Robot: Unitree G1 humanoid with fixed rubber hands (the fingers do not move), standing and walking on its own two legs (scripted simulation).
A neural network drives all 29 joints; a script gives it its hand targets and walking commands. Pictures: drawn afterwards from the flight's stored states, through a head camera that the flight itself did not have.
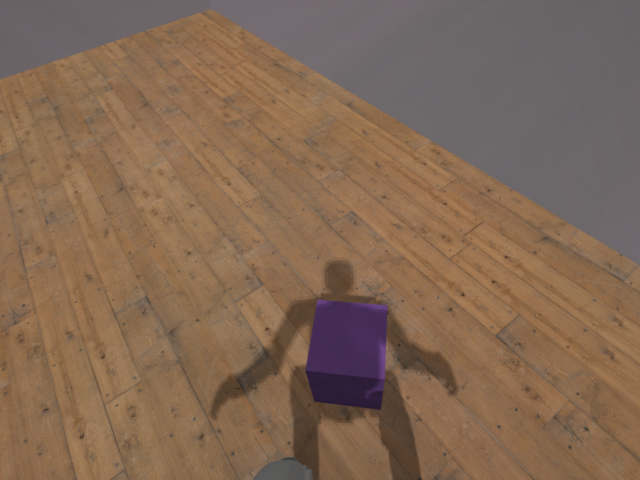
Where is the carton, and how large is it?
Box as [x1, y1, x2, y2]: [305, 300, 387, 409]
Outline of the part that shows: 317,300 305,370 314,401 380,409 384,380 387,305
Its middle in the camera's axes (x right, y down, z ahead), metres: +0.09 +0.34 +1.13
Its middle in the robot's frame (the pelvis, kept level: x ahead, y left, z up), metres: +0.55 +0.00 -0.62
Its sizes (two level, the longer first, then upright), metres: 0.210 0.200 0.250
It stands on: the floor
